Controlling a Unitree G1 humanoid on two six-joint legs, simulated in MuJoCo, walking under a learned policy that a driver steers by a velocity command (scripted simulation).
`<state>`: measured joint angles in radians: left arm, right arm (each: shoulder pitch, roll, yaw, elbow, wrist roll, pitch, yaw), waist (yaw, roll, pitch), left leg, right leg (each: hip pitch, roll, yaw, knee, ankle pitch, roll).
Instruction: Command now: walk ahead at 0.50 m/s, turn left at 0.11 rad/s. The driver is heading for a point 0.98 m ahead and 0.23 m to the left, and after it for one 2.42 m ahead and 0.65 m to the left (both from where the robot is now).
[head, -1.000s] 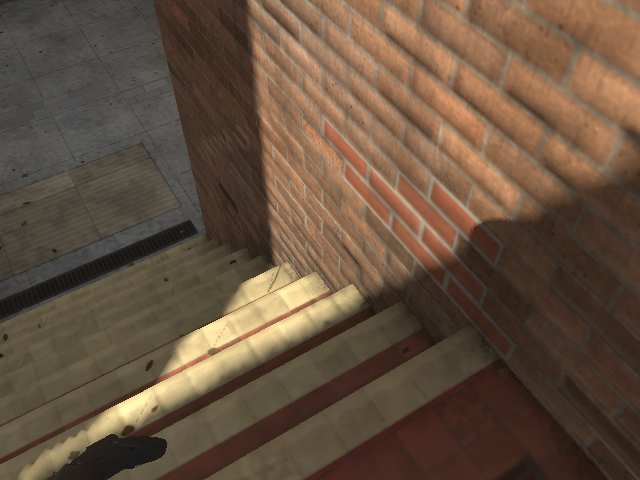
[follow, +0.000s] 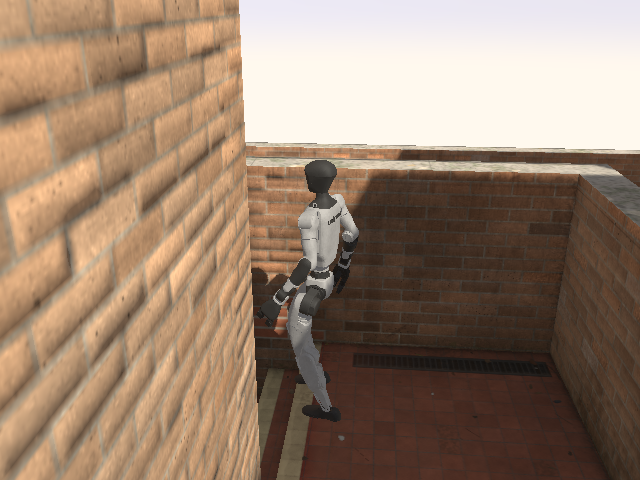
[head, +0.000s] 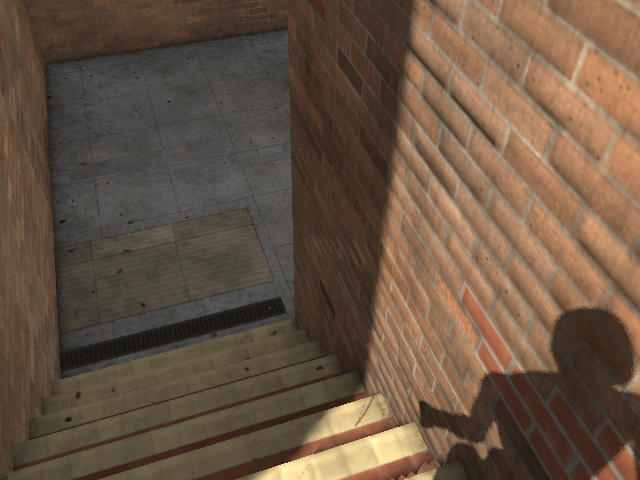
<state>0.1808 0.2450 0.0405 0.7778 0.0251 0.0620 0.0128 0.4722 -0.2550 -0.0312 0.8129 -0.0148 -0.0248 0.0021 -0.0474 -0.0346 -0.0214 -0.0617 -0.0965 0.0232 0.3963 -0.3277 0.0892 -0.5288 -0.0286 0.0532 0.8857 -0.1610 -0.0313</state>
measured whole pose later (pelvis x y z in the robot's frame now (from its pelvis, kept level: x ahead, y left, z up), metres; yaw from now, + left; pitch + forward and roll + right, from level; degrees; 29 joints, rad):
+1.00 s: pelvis +0.24 +0.16 -0.26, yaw +20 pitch -2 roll -2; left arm 0.23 0.20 0.05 0.91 0.03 0.03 0.00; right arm 0.57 -0.16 0.01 1.04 0.00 -0.07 -0.02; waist -0.02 -0.03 -0.03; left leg -0.29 -0.12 0.02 0.95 -0.62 0.14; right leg -0.87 0.10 0.20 1.09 0.33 -0.01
